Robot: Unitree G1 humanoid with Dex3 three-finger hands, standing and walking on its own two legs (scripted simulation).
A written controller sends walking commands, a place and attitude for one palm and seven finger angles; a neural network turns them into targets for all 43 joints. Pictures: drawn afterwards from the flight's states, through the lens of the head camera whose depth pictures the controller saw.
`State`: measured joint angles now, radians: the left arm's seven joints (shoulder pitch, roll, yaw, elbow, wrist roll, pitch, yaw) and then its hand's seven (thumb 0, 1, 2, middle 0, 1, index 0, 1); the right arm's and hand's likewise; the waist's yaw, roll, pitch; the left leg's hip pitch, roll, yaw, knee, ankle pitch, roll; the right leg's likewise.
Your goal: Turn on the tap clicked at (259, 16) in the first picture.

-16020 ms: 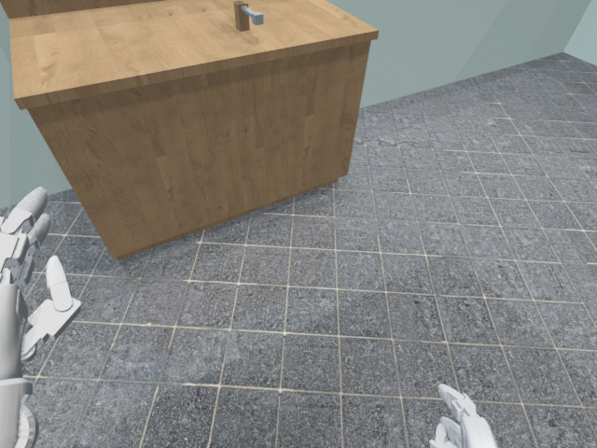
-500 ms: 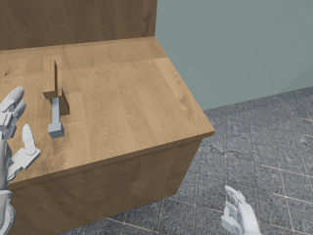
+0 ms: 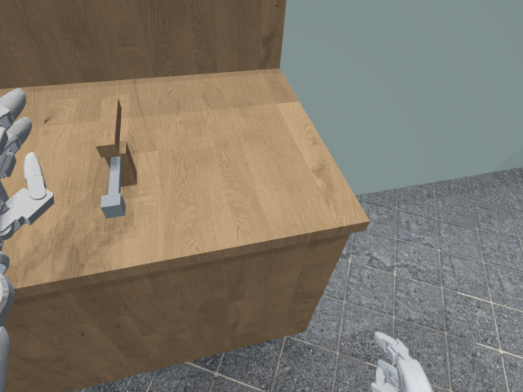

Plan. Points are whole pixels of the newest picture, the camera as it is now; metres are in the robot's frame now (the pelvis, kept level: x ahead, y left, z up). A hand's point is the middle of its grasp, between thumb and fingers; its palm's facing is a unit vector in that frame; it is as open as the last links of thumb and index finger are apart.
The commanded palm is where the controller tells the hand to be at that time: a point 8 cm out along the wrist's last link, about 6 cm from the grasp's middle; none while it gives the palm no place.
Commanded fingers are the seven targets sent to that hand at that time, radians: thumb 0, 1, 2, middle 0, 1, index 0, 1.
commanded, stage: turn the palm inward beside the body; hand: left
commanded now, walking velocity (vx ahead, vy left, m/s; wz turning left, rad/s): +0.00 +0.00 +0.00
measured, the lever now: (113, 205) +0.35 +0.28 +0.08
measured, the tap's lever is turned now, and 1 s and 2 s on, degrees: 0 0 0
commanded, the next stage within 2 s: none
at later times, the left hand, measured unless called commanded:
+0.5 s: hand (102, 265) +0.21 +0.21 +0.15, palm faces +0.46 -0.83 -0.32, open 7.4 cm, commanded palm +0.15 +0.26 +0.16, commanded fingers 0.00 0.90 0.90 -0.20 -0.30 -0.20 -0.30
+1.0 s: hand (115, 265) +0.22 +0.20 +0.14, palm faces +0.47 -0.85 -0.22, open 7.4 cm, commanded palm +0.16 +0.24 +0.15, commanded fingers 0.00 0.90 0.90 -0.20 -0.30 -0.20 -0.30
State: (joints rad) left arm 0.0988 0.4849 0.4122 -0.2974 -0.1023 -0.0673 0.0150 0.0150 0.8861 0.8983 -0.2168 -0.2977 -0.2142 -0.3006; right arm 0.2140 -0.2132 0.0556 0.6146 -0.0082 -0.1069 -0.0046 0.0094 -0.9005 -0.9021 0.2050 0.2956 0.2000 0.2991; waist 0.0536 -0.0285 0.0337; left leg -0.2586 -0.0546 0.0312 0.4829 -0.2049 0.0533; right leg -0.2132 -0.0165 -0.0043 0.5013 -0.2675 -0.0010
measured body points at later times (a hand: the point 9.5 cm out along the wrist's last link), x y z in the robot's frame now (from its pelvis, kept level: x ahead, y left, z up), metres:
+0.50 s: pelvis -0.01 -0.06 -0.02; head -0.03 -0.09 +0.43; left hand +0.18 +0.25 +0.17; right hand +0.19 -0.27 -0.10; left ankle +0.03 +0.08 -0.74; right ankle +0.00 -0.13 -0.74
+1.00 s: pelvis +0.03 -0.05 -0.02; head +0.02 -0.07 +0.43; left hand +0.19 +0.25 +0.15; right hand +0.23 -0.27 -0.09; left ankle +0.03 +0.08 -0.74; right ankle +0.00 -0.13 -0.74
